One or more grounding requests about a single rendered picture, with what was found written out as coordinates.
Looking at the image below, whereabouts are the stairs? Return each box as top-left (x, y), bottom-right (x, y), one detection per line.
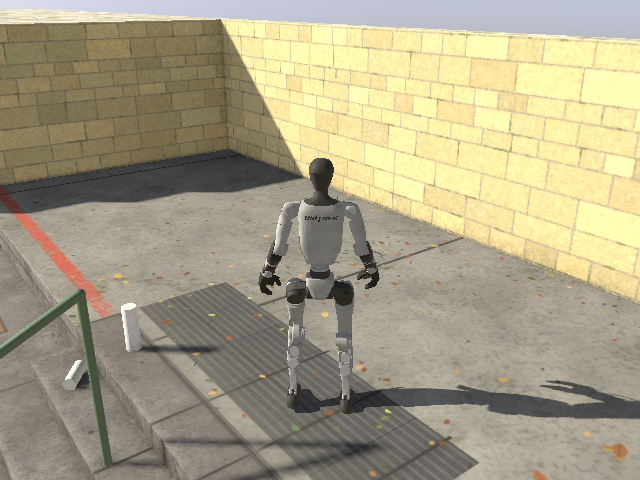
top-left (0, 327), bottom-right (192, 480)

